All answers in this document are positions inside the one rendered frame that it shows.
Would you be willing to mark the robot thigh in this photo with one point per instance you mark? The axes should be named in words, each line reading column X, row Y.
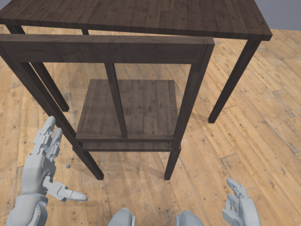
column 187, row 219
column 122, row 218

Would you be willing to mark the robot left thigh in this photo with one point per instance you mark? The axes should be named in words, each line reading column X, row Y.
column 122, row 218

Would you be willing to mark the robot right hand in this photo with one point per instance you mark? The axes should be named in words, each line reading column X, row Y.
column 245, row 212

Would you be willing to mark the chair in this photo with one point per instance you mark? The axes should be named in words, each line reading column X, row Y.
column 117, row 115

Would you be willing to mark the robot left forearm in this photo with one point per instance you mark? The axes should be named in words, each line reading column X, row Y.
column 30, row 210

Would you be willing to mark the robot left hand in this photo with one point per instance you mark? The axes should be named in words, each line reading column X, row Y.
column 41, row 161

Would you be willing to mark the robot right thigh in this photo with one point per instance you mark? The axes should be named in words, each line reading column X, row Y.
column 187, row 219

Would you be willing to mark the table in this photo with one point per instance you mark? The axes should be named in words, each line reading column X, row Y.
column 229, row 19

